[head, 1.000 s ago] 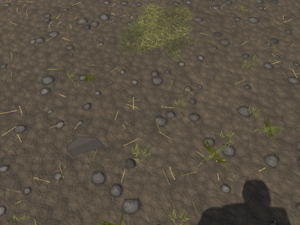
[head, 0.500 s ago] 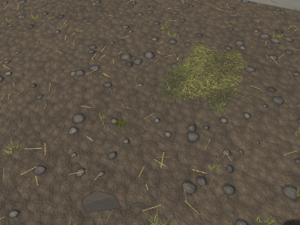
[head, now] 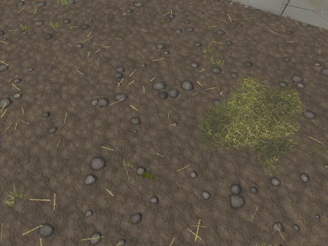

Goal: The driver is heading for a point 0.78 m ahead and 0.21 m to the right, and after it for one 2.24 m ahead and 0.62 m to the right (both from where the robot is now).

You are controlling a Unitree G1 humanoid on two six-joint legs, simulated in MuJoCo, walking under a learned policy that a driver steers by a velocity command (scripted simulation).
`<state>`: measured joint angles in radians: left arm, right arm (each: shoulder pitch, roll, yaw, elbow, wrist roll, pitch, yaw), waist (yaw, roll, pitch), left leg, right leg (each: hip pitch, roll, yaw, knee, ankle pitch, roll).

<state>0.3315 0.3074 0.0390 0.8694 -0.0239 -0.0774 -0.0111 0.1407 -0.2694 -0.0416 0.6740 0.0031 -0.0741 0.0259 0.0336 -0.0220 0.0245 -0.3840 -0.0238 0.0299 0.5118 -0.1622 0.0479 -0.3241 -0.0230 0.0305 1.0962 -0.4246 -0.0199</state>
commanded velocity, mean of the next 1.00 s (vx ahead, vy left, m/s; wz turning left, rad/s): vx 0.50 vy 0.00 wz -0.36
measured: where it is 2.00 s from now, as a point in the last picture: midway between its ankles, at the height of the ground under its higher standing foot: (246, 146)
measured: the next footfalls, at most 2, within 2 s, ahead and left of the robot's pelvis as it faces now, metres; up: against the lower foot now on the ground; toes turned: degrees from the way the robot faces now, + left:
right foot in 0.44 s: +0.40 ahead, -0.15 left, +0.00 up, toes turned -8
left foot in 0.90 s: +0.71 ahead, -0.01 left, +0.00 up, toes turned -26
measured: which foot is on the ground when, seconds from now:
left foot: down 0.00-0.46, up 0.48-0.88, down 0.90-1.00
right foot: up 0.00-0.42, down 0.44-0.92, up 0.94-1.00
